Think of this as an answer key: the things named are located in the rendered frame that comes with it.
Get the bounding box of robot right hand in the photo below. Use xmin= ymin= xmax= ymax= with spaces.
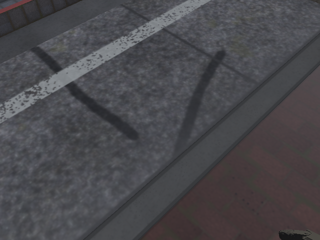
xmin=279 ymin=229 xmax=320 ymax=240

